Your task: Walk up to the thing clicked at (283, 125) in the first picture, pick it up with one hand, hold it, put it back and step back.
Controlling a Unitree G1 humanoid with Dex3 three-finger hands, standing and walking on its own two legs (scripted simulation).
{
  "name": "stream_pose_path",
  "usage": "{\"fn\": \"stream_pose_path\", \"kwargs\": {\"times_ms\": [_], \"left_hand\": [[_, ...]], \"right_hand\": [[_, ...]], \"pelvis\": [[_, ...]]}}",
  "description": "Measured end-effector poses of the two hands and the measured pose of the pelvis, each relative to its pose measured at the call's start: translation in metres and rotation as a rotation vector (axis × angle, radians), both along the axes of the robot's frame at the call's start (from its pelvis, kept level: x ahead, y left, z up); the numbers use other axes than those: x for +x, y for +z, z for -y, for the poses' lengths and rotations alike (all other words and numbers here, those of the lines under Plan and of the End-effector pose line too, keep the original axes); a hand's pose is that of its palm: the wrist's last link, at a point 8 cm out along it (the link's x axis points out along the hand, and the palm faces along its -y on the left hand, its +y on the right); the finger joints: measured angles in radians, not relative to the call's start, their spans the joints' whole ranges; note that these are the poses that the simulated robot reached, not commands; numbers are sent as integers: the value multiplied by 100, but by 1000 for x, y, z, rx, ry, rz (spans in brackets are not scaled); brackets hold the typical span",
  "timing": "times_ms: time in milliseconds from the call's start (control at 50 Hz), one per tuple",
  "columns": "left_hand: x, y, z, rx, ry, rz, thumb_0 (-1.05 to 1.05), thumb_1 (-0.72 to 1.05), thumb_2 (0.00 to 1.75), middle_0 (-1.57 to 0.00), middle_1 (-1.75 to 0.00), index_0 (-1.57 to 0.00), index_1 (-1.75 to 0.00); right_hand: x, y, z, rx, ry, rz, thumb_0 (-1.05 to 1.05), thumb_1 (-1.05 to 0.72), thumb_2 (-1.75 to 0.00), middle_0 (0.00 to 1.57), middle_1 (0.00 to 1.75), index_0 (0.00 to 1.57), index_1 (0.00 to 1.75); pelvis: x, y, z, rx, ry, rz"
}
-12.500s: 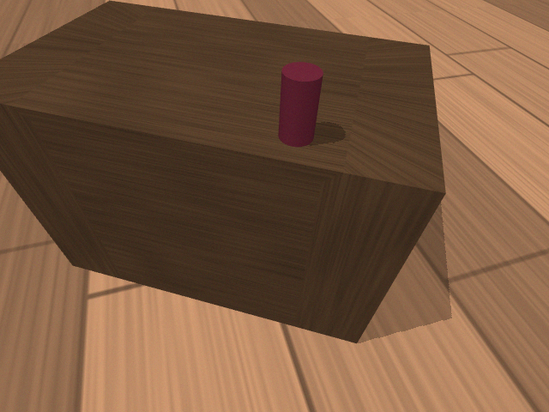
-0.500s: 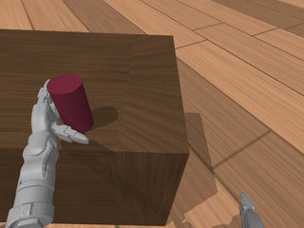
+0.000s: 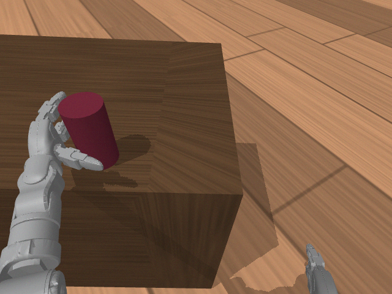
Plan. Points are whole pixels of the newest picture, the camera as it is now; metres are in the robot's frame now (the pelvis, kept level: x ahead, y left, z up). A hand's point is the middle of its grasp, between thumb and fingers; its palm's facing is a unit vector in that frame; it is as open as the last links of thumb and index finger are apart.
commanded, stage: close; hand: left
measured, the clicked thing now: (92, 133) +0.42 +0.22 +0.12
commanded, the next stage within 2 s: settle in 0.52 s
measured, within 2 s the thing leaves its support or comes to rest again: leaves its support in 1.06 s
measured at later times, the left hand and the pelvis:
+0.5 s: hand (87, 131) +0.41 +0.22 +0.13, palm faces +0.23 -0.97 +0.04, open 11.5 cm; pelvis +0.00 +0.00 +0.00, yaw -1 degrees
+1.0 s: hand (90, 132) +0.41 +0.21 +0.13, palm faces +0.22 -0.98 -0.01, open 10.9 cm; pelvis +0.01 +0.00 +0.00, yaw +0 degrees
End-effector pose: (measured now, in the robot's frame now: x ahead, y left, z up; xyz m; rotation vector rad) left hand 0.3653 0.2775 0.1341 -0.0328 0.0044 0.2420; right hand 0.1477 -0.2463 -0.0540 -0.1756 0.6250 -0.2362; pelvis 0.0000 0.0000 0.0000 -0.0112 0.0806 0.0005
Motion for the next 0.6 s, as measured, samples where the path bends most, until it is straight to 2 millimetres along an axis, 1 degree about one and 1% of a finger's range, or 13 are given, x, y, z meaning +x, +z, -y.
{"fn": "stream_pose_path", "kwargs": {"times_ms": [140, 240, 320, 420, 440, 500, 600], "left_hand": [[14, 1, 2, -9, -10, -4, -2, -60, 12, -39, -24, -40, -23], [20, 0, 7, -8, -18, -3, -2, -56, 21, -52, -36, -53, -35], [20, -1, 9, -4, -11, 1, -2, -51, 31, -63, -48, -64, -47], [16, -4, 9, -2, 1, 11, -2, -41, 44, -78, -64, -80, -63], [15, -3, 8, -5, 3, 17, -1, -40, 47, -79, -67, -82, -65], [15, -3, 8, 2, -6, 24, -1, -43, 57, -77, -71, -80, -70], [16, -3, 9, 7, -13, 26, -1, -46, 79, -74, -81, -76, -80]], "right_hand": [[-7, 2, 5, -12, -18, -2, -1, 51, -5, 6, 5, 5, 5], [-10, 1, 8, -16, -25, -6, -1, 50, -5, 6, 5, 5, 5], [-11, 1, 10, -20, -30, -7, -1, 50, -5, 6, 5, 5, 5], [-10, -1, 7, -13, -20, -12, -1, 50, -5, 6, 5, 5, 5], [-10, -1, 6, -11, -18, -16, -1, 50, -5, 6, 5, 5, 5], [-9, -4, 4, -7, -15, -27, -1, 50, -5, 6, 5, 5, 5], [-5, -8, -3, 8, 10, -35, -1, 51, -5, 5, 5, 5, 5]], "pelvis": [[0, -1, -2, 1, -6, -13], [-1, -2, -3, 1, -10, -19], [-2, -2, -3, 1, -12, -22], [-1, -3, -3, 1, -10, -27], [-1, -3, -2, 1, -9, -29], [0, -4, -3, 2, -9, -34], [1, -6, -3, 1, -9, -40]]}}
